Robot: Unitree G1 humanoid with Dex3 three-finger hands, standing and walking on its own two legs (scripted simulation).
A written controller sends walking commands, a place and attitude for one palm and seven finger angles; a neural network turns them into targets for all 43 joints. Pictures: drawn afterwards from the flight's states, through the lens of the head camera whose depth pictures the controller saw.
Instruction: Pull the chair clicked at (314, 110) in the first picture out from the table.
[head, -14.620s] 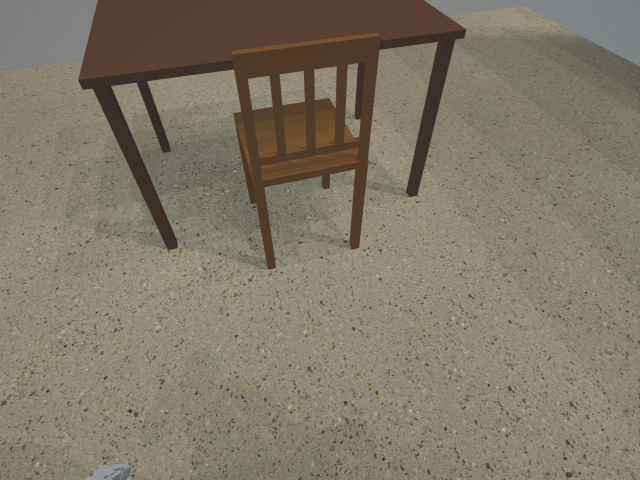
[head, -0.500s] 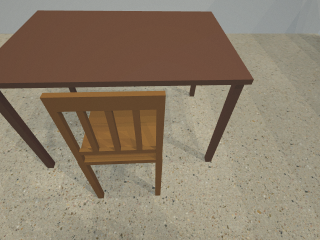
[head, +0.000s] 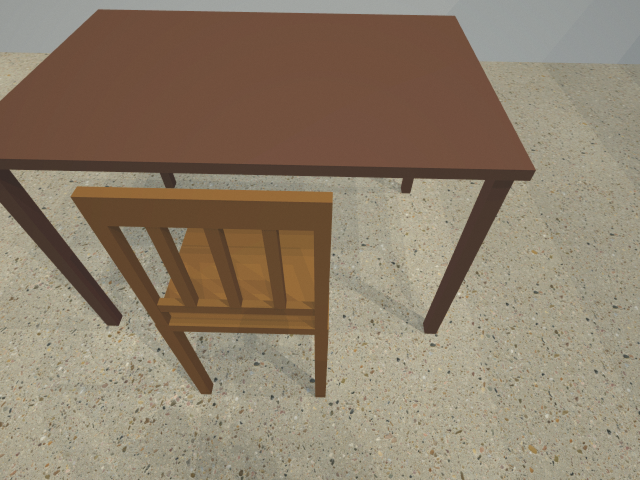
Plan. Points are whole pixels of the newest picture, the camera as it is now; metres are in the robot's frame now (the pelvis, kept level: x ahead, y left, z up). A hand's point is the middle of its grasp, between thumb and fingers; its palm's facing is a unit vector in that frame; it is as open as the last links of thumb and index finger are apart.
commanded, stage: shuffle to correct the standing spot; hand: left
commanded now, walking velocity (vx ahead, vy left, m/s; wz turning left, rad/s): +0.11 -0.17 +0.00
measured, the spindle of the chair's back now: (225, 268) +0.48 +0.21 -0.11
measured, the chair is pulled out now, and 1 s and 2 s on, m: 0.00 0.00 0.00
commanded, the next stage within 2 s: come to a stop and stand still in 0.28 s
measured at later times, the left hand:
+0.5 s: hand out of the picture +0.12 +0.12 -0.18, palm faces +0.04 -0.97 -0.26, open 7.3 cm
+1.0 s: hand out of the picture +0.09 +0.16 -0.18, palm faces +0.09 -0.97 -0.21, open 7.4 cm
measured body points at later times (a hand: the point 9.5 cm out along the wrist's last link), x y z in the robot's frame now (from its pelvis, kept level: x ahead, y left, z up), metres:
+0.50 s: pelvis +0.08 -0.08 -0.01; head +0.12 -0.09 +0.43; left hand +0.12 +0.17 -0.16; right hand +0.08 -0.33 -0.17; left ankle +0.04 +0.08 -0.73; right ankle +0.11 -0.22 -0.74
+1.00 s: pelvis +0.06 -0.04 +0.00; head +0.10 -0.01 +0.45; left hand +0.08 +0.21 -0.17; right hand +0.17 -0.26 -0.13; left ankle +0.08 +0.03 -0.73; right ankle +0.03 -0.19 -0.67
